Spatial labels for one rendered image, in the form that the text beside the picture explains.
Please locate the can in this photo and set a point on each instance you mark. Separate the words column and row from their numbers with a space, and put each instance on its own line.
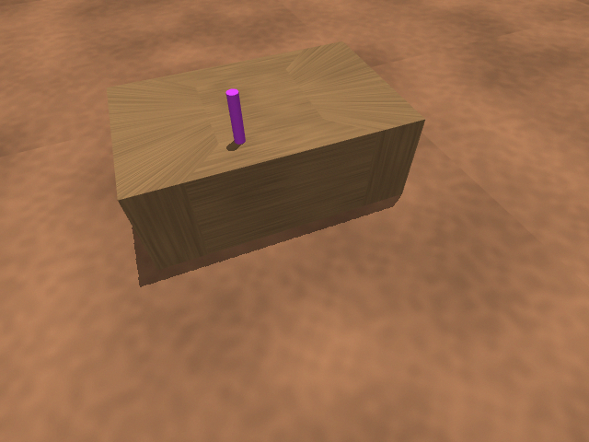
column 236, row 115

